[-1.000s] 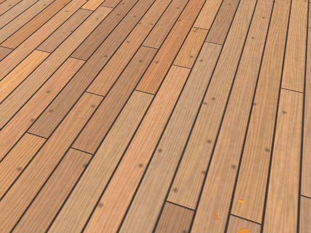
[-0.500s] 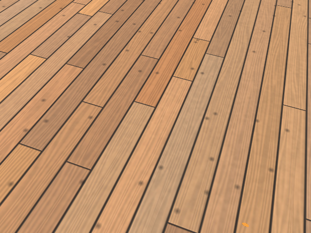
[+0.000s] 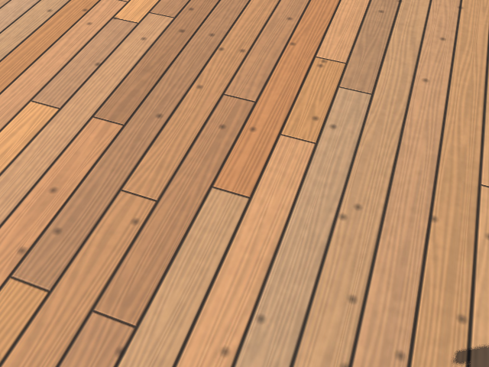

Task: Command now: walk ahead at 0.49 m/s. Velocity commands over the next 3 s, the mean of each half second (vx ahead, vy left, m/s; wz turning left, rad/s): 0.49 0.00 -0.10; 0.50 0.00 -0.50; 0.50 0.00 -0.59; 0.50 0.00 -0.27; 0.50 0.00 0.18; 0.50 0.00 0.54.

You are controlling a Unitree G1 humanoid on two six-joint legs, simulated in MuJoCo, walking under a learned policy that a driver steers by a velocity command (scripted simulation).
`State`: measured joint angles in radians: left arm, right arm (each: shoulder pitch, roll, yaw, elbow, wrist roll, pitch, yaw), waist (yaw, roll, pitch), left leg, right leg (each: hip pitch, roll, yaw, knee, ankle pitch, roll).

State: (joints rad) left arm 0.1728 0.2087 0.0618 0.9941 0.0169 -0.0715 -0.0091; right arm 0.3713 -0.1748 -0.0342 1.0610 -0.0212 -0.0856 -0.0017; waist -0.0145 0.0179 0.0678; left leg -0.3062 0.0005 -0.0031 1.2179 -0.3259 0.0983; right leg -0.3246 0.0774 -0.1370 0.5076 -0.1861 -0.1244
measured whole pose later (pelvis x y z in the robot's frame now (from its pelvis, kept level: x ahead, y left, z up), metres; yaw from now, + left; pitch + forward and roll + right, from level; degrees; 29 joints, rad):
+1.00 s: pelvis +0.54 -0.03 -0.01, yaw -22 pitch +1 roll +0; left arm 0.05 0.20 0.06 0.83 0.04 -0.03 -0.04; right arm 0.41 -0.19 -0.06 1.00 -0.02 -0.06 -0.02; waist -0.02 0.01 0.07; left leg -0.04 0.11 0.28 0.81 -0.46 0.00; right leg -0.45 0.06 -0.14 0.62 -0.19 -0.17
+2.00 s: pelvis +0.99 -0.31 +0.01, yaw -47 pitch +2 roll +2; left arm 0.05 0.23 0.00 0.73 0.04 -0.04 -0.05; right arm 0.45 -0.24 -0.04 0.92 -0.01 -0.08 0.02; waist -0.08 -0.02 0.02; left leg 0.02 -0.02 0.09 0.28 -0.33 0.01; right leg -0.49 -0.04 -0.05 0.56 -0.15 -0.06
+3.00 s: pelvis +1.39 -0.64 +0.01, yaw -21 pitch +2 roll +1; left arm 0.06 0.26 0.02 0.73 0.04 -0.03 -0.03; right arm 0.42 -0.28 -0.07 0.84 -0.01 -0.04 0.00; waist -0.08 -0.03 0.03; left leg -0.04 -0.15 -0.15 0.31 -0.29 0.11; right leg -0.64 -0.08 0.04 0.69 -0.06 0.05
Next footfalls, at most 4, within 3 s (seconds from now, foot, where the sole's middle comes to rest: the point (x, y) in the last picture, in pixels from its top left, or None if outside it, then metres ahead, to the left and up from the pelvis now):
0.42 left None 0.42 0.11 -0.77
0.96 right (297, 300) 0.65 -0.12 -0.77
1.52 left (303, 196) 1.02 -0.18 -0.77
2.02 right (398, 193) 1.03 -0.50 -0.77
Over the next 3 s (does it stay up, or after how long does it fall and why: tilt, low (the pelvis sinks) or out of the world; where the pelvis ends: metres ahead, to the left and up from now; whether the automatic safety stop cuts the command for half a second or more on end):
stays up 1.39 -0.64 0.01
